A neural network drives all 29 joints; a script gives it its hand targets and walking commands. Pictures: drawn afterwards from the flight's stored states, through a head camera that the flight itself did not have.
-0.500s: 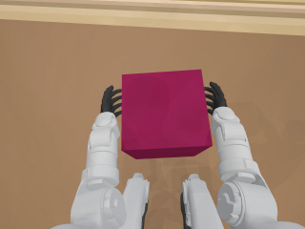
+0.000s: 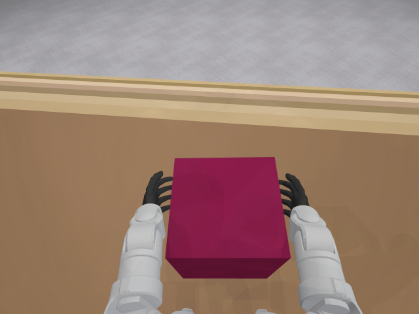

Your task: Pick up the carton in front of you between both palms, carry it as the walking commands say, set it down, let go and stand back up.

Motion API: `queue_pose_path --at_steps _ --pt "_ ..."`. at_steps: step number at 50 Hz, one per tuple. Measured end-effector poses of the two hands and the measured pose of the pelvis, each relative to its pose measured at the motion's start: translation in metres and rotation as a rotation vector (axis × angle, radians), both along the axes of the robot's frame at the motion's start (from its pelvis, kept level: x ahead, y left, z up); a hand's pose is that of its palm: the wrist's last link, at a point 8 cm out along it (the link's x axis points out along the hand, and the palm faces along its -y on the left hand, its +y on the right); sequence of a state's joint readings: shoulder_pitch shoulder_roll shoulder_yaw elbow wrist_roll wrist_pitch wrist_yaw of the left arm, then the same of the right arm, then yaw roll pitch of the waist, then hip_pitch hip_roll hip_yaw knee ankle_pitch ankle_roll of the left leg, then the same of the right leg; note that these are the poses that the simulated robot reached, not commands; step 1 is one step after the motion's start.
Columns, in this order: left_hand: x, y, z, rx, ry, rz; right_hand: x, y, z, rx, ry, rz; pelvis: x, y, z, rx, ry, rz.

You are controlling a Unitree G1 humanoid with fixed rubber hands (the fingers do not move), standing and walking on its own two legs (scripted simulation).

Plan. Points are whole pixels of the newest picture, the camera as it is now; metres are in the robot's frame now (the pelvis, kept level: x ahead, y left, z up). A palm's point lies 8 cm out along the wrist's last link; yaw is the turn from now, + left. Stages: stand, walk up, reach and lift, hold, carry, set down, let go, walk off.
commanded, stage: reach and lift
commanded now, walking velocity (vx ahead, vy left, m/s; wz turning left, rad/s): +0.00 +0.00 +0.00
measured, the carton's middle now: (224, 223) +0.32 +0.00 -0.08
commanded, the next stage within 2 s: hold in 1.18 s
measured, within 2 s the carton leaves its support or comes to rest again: neither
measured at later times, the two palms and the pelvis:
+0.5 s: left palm (145, 201) +0.30 +0.15 +0.06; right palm (310, 207) +0.29 -0.15 +0.05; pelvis -0.01 +0.00 +0.03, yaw +0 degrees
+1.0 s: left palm (145, 194) +0.31 +0.15 +0.07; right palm (311, 199) +0.30 -0.15 +0.06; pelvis +0.01 +0.00 +0.04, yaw +0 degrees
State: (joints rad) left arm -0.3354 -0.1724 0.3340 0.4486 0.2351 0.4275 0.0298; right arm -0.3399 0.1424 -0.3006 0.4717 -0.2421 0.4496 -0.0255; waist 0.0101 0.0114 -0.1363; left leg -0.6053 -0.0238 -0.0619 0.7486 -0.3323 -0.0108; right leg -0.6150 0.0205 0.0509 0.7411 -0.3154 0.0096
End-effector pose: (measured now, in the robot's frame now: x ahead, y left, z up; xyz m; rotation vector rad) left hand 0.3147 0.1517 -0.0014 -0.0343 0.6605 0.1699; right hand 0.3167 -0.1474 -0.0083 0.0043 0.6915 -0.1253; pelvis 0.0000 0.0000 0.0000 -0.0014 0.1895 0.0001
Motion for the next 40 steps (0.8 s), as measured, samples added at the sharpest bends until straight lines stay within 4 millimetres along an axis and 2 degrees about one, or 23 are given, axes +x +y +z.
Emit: queue_pose_path --at_steps 7,12,19,26,40 --pt "-0.007 0.000 0.040 0.017 -0.022 -0.033 -0.013 0.000 0.040 -0.011 -0.023 -0.010 0.006 0.002 0.020 -0.002 -0.131 0.003" --pt "-0.012 -0.001 0.057 0.026 -0.018 -0.049 -0.020 0.000 0.059 -0.030 -0.018 -0.004 0.004 0.002 0.027 -0.001 -0.208 0.004" --pt "-0.018 -0.002 0.059 0.025 0.010 -0.052 -0.026 -0.002 0.060 -0.026 0.010 -0.008 -0.005 0.002 0.027 0.000 -0.258 -0.001" --pt "-0.017 -0.002 0.062 0.022 -0.004 -0.041 -0.024 -0.002 0.062 -0.018 -0.005 -0.007 -0.010 0.001 0.027 0.001 -0.268 0.000" --pt "-0.009 -0.003 0.068 0.044 -0.004 -0.055 -0.015 -0.003 0.069 -0.038 -0.005 0.010 0.004 -0.002 0.033 0.001 -0.271 0.002"
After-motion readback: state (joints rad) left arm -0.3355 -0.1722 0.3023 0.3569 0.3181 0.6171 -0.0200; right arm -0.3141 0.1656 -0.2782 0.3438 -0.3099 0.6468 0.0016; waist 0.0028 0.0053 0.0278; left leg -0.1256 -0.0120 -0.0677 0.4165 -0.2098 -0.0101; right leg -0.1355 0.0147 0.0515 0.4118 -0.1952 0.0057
